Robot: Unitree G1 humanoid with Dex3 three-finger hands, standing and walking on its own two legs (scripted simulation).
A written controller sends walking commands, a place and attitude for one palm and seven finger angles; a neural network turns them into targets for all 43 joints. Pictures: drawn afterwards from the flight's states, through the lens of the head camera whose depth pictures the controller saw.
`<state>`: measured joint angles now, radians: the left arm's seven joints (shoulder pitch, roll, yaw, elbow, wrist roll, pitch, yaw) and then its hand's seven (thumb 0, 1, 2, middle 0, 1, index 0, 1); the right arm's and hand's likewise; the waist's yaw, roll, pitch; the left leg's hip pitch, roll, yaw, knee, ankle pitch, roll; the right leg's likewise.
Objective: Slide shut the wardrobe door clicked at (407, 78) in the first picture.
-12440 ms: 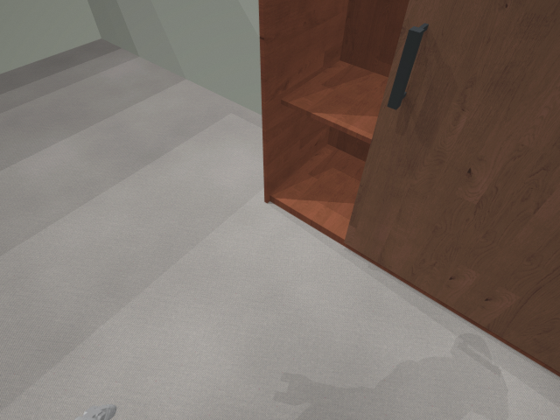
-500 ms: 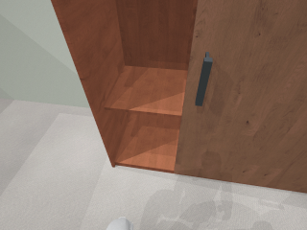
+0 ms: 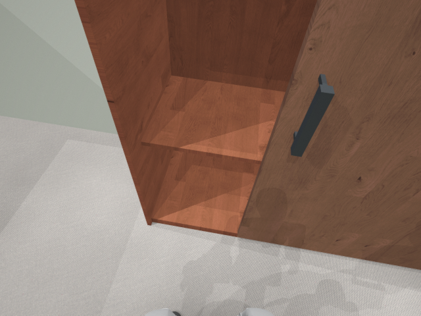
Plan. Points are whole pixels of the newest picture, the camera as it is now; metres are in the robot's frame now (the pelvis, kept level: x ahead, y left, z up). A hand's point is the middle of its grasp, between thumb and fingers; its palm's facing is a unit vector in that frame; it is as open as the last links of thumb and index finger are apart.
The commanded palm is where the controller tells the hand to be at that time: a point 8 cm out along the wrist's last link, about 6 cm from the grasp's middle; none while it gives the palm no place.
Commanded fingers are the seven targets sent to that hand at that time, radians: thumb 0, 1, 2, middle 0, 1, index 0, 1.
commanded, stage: come to a stop and stand still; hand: right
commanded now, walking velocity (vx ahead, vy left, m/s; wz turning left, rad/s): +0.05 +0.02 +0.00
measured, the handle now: (308, 117) +0.51 -0.18 +0.10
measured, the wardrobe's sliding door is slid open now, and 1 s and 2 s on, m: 0.43 0.43 0.43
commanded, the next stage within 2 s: none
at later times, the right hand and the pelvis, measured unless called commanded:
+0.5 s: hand out of the picture -0.06 -0.26 -0.18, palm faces +0.08 +0.98 -0.20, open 7.4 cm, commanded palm none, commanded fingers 0.00 -0.90 -0.90 0.20 0.30 0.20 0.30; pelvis -0.06 -0.08 -0.01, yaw -1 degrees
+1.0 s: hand out of the picture -0.13 -0.26 -0.17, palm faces +0.02 +0.99 -0.13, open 7.4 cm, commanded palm none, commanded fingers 0.00 -0.90 -0.90 0.20 0.30 0.20 0.30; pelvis -0.11 -0.11 +0.00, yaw +1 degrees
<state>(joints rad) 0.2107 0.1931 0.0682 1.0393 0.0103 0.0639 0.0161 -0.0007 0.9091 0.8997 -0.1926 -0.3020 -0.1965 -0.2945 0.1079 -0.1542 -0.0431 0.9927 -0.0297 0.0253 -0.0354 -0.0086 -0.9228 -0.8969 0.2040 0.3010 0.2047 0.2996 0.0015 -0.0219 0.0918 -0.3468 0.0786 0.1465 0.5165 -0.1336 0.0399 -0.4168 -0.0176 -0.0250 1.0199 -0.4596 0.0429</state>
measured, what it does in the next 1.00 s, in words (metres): walks backwards: right foot, then left foot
